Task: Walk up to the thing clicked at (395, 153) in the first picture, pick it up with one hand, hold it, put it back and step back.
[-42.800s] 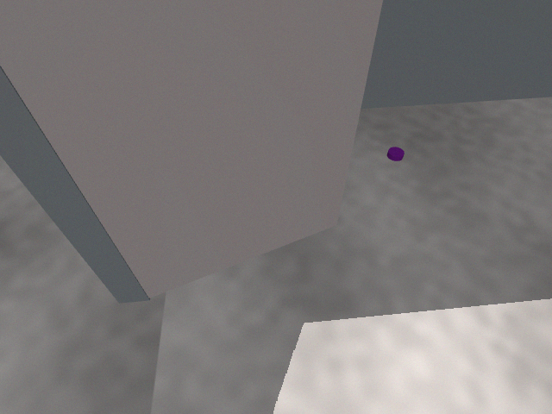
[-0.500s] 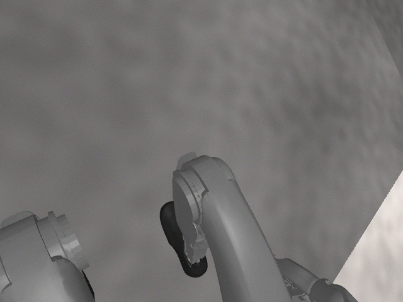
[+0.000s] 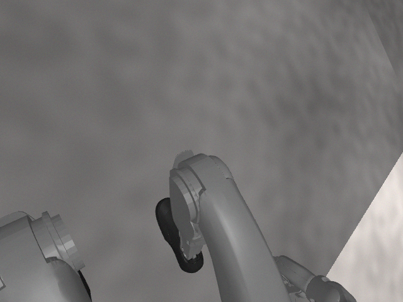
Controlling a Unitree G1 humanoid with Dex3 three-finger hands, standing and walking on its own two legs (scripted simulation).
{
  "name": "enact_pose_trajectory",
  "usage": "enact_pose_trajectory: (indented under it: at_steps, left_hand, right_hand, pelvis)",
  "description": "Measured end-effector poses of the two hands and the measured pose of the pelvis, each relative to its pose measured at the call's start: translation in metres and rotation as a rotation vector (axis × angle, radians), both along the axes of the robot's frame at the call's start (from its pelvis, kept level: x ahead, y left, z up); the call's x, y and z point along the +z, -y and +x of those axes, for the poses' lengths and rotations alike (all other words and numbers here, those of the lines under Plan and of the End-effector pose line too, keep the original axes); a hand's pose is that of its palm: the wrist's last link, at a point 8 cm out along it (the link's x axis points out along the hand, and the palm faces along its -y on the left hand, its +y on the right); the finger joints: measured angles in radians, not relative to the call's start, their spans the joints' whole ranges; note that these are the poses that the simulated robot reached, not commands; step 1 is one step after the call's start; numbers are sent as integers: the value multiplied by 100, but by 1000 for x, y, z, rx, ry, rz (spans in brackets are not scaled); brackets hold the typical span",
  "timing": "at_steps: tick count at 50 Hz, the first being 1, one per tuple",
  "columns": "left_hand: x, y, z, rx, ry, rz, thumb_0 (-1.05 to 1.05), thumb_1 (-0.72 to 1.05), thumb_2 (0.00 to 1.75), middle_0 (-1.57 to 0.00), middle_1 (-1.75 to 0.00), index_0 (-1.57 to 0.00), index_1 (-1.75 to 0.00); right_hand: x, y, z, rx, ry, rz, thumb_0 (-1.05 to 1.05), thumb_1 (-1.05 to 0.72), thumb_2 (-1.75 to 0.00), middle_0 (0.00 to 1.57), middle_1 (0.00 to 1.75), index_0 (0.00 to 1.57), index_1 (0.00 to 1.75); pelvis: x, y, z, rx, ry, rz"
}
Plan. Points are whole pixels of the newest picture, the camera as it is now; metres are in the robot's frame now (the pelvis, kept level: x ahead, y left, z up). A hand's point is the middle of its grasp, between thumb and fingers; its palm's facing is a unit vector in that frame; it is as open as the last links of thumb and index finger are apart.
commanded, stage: open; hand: left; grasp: from above
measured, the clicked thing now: out of the picture +0.44 +0.31 -0.28
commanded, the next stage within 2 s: withdraw in 0.68 s
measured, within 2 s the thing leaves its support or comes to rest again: neither
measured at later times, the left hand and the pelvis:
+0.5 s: hand out of the picture +0.42 +0.31 -0.26, palm faces -0.43 -0.17 -0.89, open 14.4 cm; pelvis +0.00 +0.00 +0.00, yaw +0 degrees
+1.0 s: hand out of the picture +0.44 +0.31 -0.24, palm faces -0.34 -0.18 -0.92, open 14.1 cm; pelvis +0.00 +0.00 +0.01, yaw +0 degrees
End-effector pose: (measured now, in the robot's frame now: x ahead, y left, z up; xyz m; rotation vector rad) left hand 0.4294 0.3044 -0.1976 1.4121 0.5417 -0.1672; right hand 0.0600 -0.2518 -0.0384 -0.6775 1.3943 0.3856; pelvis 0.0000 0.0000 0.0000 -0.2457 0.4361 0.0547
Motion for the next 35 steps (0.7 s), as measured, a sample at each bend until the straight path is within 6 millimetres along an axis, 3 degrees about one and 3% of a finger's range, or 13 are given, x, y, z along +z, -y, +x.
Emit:
enact_pose_trajectory:
  at_steps: [17,35]
  left_hand:
    - [-4,-6,0,11,14,20,0,-50,98,-16,-95,-12,-96]
    - [-7,-9,0,-2,-11,4,0,-57,105,-8,-97,-4,-100]
  right_hand:
    - [7,1,2,20,1,-11,0,-90,-90,20,30,20,30]
    - [4,-7,2,28,-17,15,0,-90,-90,20,30,20,30]
  pelvis:
    - [0,-2,-1,1,8,-10]
    - [2,-2,1,2,8,-18]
